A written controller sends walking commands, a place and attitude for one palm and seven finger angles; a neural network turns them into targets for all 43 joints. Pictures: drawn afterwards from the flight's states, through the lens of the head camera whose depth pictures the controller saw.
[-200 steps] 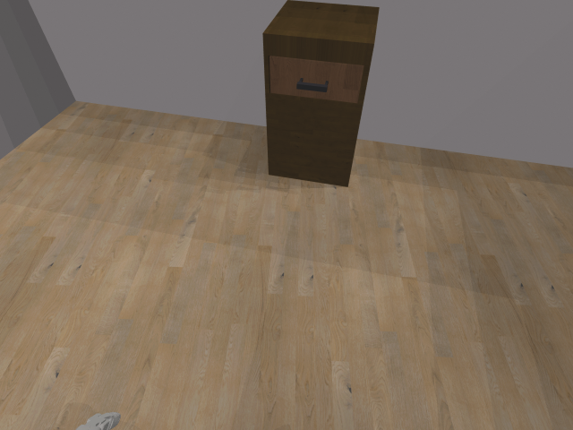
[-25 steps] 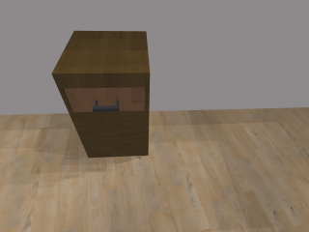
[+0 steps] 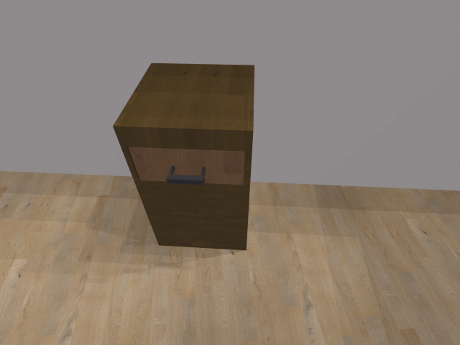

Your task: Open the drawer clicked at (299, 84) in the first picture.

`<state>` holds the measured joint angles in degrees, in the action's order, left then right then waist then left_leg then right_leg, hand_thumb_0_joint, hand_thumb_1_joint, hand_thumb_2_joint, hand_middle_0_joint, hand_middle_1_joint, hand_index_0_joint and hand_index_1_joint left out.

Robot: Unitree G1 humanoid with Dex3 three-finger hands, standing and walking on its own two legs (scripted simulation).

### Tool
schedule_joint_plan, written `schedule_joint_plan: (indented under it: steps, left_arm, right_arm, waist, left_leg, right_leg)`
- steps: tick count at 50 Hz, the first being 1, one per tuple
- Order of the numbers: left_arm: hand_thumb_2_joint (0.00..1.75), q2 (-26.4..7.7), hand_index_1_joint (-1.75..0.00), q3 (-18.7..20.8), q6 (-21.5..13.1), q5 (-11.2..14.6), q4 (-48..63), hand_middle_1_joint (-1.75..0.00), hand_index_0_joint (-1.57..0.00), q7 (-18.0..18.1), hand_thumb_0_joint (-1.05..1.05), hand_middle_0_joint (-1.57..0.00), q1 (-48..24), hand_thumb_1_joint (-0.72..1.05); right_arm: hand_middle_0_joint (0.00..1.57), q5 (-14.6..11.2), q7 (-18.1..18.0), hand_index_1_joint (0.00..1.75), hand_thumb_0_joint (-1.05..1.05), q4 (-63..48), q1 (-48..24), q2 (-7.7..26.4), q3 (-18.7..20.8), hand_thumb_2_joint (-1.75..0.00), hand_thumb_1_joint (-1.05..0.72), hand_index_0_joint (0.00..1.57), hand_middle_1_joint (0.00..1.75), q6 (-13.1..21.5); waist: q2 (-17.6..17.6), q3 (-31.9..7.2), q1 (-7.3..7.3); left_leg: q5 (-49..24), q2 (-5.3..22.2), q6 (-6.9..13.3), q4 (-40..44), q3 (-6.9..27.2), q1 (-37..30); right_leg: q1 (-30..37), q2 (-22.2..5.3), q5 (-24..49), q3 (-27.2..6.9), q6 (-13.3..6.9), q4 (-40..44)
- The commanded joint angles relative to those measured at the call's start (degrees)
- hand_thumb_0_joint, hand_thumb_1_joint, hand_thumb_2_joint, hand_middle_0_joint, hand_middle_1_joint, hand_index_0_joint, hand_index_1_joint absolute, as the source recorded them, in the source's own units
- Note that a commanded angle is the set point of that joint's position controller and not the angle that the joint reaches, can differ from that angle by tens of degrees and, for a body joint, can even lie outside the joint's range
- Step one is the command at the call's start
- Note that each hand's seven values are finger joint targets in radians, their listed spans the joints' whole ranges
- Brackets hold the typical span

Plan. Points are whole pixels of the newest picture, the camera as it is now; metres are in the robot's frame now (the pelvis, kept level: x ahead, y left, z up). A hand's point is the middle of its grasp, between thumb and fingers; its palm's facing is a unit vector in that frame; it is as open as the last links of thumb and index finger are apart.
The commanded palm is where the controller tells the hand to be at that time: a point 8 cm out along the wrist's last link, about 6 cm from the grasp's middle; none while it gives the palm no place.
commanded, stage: take the last steps up to it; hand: left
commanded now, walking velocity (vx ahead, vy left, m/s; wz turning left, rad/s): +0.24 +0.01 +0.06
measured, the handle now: (186, 174) +0.68 +0.21 -0.21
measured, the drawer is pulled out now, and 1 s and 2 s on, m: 0.00 0.00 0.00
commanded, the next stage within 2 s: come to a stop and stand still in 0.32 s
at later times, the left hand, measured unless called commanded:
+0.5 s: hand (133, 343) +0.17 +0.22 -0.17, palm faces +0.06 -0.98 -0.21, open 7.3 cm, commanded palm none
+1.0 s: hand (135, 327) +0.20 +0.23 -0.18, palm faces +0.09 -0.98 -0.19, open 7.3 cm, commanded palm none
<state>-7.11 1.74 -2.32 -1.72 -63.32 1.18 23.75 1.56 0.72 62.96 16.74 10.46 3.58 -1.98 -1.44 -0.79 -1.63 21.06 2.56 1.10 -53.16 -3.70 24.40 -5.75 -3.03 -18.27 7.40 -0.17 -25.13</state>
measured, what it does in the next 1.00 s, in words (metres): walks ahead: left foot, then right foot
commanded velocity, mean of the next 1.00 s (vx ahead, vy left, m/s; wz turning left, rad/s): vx -0.01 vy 0.01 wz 0.00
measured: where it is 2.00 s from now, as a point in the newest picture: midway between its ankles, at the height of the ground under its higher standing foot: outside the picture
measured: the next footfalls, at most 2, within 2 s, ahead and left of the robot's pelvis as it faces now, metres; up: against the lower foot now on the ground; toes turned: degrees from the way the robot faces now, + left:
left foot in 0.22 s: +0.17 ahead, +0.15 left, +0.00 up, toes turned +10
right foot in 0.58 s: +0.25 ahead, -0.09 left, +0.00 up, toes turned -5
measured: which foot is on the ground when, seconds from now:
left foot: up 0.00-0.20, down 0.22-0.60, up 0.62-0.88, down 0.90-1.00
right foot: down 0.00-0.24, up 0.26-0.56, down 0.58-0.92, up 0.94-1.00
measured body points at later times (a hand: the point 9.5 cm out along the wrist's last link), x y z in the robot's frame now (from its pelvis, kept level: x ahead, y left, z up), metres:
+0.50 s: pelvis +0.13 +0.04 +0.00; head +0.15 +0.04 +0.45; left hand +0.16 +0.27 -0.16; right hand +0.16 -0.19 -0.16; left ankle +0.13 +0.14 -0.74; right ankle +0.17 -0.08 -0.71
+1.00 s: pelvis +0.14 +0.05 -0.01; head +0.16 +0.06 +0.44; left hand +0.19 +0.28 -0.17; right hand +0.17 -0.19 -0.15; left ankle +0.11 +0.15 -0.74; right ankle +0.17 -0.08 -0.72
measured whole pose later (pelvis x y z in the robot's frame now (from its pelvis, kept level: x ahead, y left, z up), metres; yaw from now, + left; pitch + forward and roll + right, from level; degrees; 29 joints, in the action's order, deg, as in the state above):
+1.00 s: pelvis +0.14 +0.05 -0.01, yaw +2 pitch +0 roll +0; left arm -10.1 3.3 3.6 -1.1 -58.8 1.9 9.3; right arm 1.4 -2.2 59.8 14.7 8.4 2.4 -1.6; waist 2.4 3.1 0.0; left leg 17.8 0.4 1.5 -28.9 -5.2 11.0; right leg -22.2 -3.0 -21.5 2.3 0.1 -42.2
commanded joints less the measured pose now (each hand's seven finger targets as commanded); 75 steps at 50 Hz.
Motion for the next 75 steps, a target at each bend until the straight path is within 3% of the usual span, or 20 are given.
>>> schedule_joint_plan:
  steps: [1,6,9,10,11,12,15,19,23,27,29,33,37,43,45,47,55,60,63,75]
  left_arm:
    - [0.90,-7.4,-0.30,1.3,-1.6,-0.2,0.8,-0.30,-0.20,0.5,0.00,-0.20,2.8,0.90]
    - [0.90,-8.0,-0.30,1.5,-1.5,-0.1,-0.8,-0.30,-0.20,0.4,0.00,-0.20,5.7,0.90]
    - [0.90,-7.6,-0.30,1.6,-1.2,0.5,-1.0,-0.30,-0.20,0.4,0.00,-0.20,4.5,0.90]
    - [0.90,-6.0,-0.30,1.3,-1.1,0.7,-0.7,-0.30,-0.20,0.2,0.00,-0.20,4.8,0.90]
    - [0.90,-2.8,-0.30,0.8,-1.1,1.2,0.5,-0.30,-0.20,-0.2,0.00,-0.20,6.2,0.90]
    - [0.90,-3.3,-0.30,0.8,-1.0,0.9,2.1,-0.30,-0.20,-0.1,0.00,-0.20,3.7,0.90]
    - [0.90,-2.9,-0.30,1.2,-0.2,0.4,1.9,-0.30,-0.20,-0.5,0.00,-0.20,-1.9,0.90]
    - [0.90,-0.7,-0.30,1.0,1.3,0.3,1.3,-0.30,-0.20,-0.8,0.00,-0.20,0.5,0.90]
    - [0.90,-0.6,-0.30,0.4,2.0,0.6,2.8,-0.30,-0.20,-0.5,0.00,-0.20,-3.6,0.90]
    - [0.90,-4.2,-0.30,0.7,2.0,0.6,1.9,-0.30,-0.20,0.3,0.00,-0.20,-1.2,0.90]
    - [0.90,-9.7,-0.30,1.0,1.3,0.4,3.0,-0.30,-0.20,0.7,0.00,-0.20,-4.5,0.90]
    - [0.90,-11.5,-0.30,1.8,2.0,0.9,5.3,-0.30,-0.20,1.3,0.00,-0.20,-8.3,0.90]
    - [0.90,-11.8,-0.30,2.9,2.8,0.2,6.9,-0.30,-0.20,2.0,0.00,-0.20,-10.8,0.90]
    - [0.90,-10.9,-0.30,3.3,3.7,0.7,7.7,-0.30,-0.20,1.7,0.00,-0.20,-13.3,0.90]
    - [0.90,-5.9,-0.30,2.3,4.3,1.2,8.9,-0.30,-0.20,0.9,0.00,-0.20,-13.2,0.90]
    - [0.90,-6.0,-0.30,2.3,5.0,0.6,8.7,-0.30,-0.20,0.9,0.00,-0.20,-15.1,0.90]
    - [0.90,-5.0,-0.30,0.6,3.3,1.1,4.9,-0.30,-0.20,0.5,0.00,-0.20,-11.1,0.90]
    - [0.90,-8.7,-0.30,0.0,1.8,1.2,1.9,-0.30,-0.20,1.2,0.00,-0.20,-7.2,0.90]
    - [0.90,-7.1,-0.30,-0.6,1.7,1.2,1.1,-0.30,-0.20,1.3,0.00,-0.20,-7.1,0.90]
    - [0.90,-6.6,-0.30,-0.8,1.8,1.4,-0.3,-0.30,-0.20,1.2,0.00,-0.20,-4.6,0.90]
  right_arm:
    - [0.20,-0.5,0.8,0.30,0.00,-5.7,-4.7,0.5,0.2,-0.90,-0.90,0.20,0.30,2.8]
    - [0.20,-0.6,0.9,0.30,0.00,-7.1,-7.3,-0.9,-0.6,-0.90,-0.90,0.20,0.30,3.8]
    - [0.20,-0.2,0.1,0.30,0.00,-4.4,0.9,1.1,-0.4,-0.90,-0.90,0.20,0.30,4.8]
    - [0.20,0.1,-0.5,0.30,0.00,-2.5,8.3,4.9,0.6,-0.90,-0.90,0.20,0.30,5.3]
    - [0.20,0.4,-1.3,0.30,0.00,-1.5,13.9,10.9,1.9,-0.90,-0.90,0.20,0.30,5.6]
    - [0.20,-0.3,-1.9,0.30,0.00,-0.8,16.4,12.3,1.9,-0.90,-0.90,0.20,0.30,4.8]
    - [0.20,-0.5,-2.3,0.30,0.00,-3.2,4.2,5.1,0.3,-0.90,-0.90,0.20,0.30,5.0]
    - [0.20,-0.4,-2.6,0.30,0.00,-3.4,1.5,3.5,-0.7,-0.90,-0.90,0.20,0.30,5.8]
    - [0.20,-0.1,-2.8,0.30,0.00,-3.5,0.2,4.0,-0.9,-0.90,-0.90,0.20,0.30,5.0]
    - [0.20,-0.8,-2.9,0.30,0.00,-2.5,-1.4,3.2,-1.2,-0.90,-0.90,0.20,0.30,3.6]
    - [0.20,-1.5,-2.4,0.30,0.00,-2.2,2.2,0.4,-1.5,-0.90,-0.90,0.20,0.30,2.7]
    - [0.20,-1.2,-2.5,0.30,0.00,-1.3,4.8,0.9,-0.6,-0.90,-0.90,0.20,0.30,0.4]
    - [0.20,-1.4,-2.6,0.30,0.00,-2.8,3.1,0.8,-0.2,-0.90,-0.90,0.20,0.30,-0.1]
    - [0.20,-1.1,-2.5,0.30,0.00,-2.4,7.6,0.5,-0.2,-0.90,-0.90,0.20,0.30,0.8]
    - [0.20,-0.3,-2.5,0.30,0.00,-4.4,4.5,5.5,0.4,-0.90,-0.90,0.20,0.30,1.5]
    - [0.20,0.0,-2.9,0.30,0.00,-6.3,-1.9,6.1,0.0,-0.90,-0.90,0.20,0.30,1.6]
    - [0.20,-0.5,-3.4,0.30,0.00,-3.4,1.1,6.0,-0.7,-0.90,-0.90,0.20,0.30,2.3]
    - [0.20,-1.7,-2.7,0.30,0.00,-2.8,0.8,3.1,-1.5,-0.90,-0.90,0.20,0.30,2.7]
    - [0.20,-1.2,-2.8,0.30,0.00,-1.4,0.4,3.7,-1.8,-0.90,-0.90,0.20,0.30,2.1]
    - [0.20,-1.0,-2.7,0.30,0.00,1.6,1.7,2.2,-3.2,-0.90,-0.90,0.20,0.30,1.8]
  waist:
    - [9.0,12.6,1.17]
    - [10.0,8.8,-0.37]
    - [7.2,3.0,3.43]
    - [0.2,-2.0,6.07]
    - [-13.0,-8.0,7.15]
    - [-12.4,-8.5,7.70]
    - [-4.4,3.4,4.09]
    - [-5.5,2.4,1.18]
    - [-3.4,3.9,1.07]
    - [-0.6,3.6,-1.31]
    - [8.9,3.6,1.56]
    - [15.4,0.4,1.74]
    - [10.3,-2.2,0.81]
    - [8.6,-5.6,3.08]
    - [-8.3,-1.7,1.84]
    - [-10.5,3.1,1.48]
    - [-5.0,0.2,2.24]
    - [2.6,-1.4,2.87]
    - [10.0,0.8,2.71]
    - [1.1,7.1,1.89]
  left_leg:
    - [-4.4,2.6,-0.4,1.3,-0.5,9.6]
    - [-5.8,0.7,0.4,14.0,-3.8,1.8]
    - [-11.5,-1.8,0.9,24.6,-5.5,-13.5]
    - [-14.6,2.7,2.5,25.9,0.4,-25.0]
    - [-21.1,17.1,7.9,30.0,19.4,-35.2]
    - [-22.3,22.2,11.8,35.5,26.0,-34.8]
    - [-14.1,18.2,10.4,39.3,16.2,-16.0]
    - [-23.8,13.9,9.2,39.5,5.8,-12.4]
    - [-27.6,13.5,9.4,38.0,4.5,-10.5]
    - [-19.8,8.6,3.3,30.3,0.9,-7.2]
    - [-2.0,2.3,-0.9,26.0,-1.1,-5.6]
    - [5.4,0.4,-2.0,13.0,-1.2,-9.3]
    - [10.2,-0.6,-2.2,4.8,2.0,-4.7]
    - [-8.7,-0.6,-2.3,28.9,0.3,-16.1]
    - [-15.2,12.1,2.6,37.8,14.5,-14.4]
    - [-14.4,15.4,7.8,42.3,15.4,-5.0]
    - [-38.9,10.6,7.2,33.0,7.5,-23.0]
    - [-20.1,3.5,0.0,30.4,3.6,-16.9]
    - [-17.7,4.0,-0.4,31.3,3.0,-18.9]
    - [-10.5,3.5,-0.7,34.1,3.3,-15.9]
  right_leg:
    - [-4.0,-13.8,2.5,-9.9,-7.2,16.9]
    - [-1.1,-12.5,15.4,-5.2,-6.8,11.6]
    - [-2.6,-9.0,22.7,-1.6,-4.7,-1.4]
    - [-8.6,-6.5,18.0,0.3,-2.9,-13.1]
    - [-20.9,0.2,-4.0,3.4,-0.2,-27.9]
    - [-25.3,1.7,-16.8,-1.6,-0.9,-38.8]
    - [-26.2,-4.2,-7.8,-6.2,-1.2,-43.0]
    - [-19.8,-3.6,-3.1,-4.6,0.2,-32.7]
    - [-14.6,-2.6,-0.5,-4.1,0.9,-18.8]
    - [-3.0,-1.9,15.1,-4.0,1.6,-1.0]
    - [-3.7,-11.2,31.1,-15.6,-2.7,2.2]
    - [-5.9,-15.1,41.8,-15.4,-9.0,4.2]
    - [-1.4,-16.7,46.4,-15.1,-12.3,3.0]
    - [-5.0,-10.9,27.4,-10.8,-5.9,-2.2]
    - [-14.2,-1.5,2.9,-3.6,-0.1,-8.9]
    - [-12.8,0.3,-7.6,-6.1,0.2,-21.2]
    - [-13.0,0.4,-2.9,-5.3,1.4,-7.2]
    - [-1.7,-7.2,28.4,-11.5,-1.9,3.0]
    - [-5.1,-5.1,23.4,-10.9,-1.9,4.1]
    - [-7.8,-3.3,5.6,-11.8,-1.9,9.7]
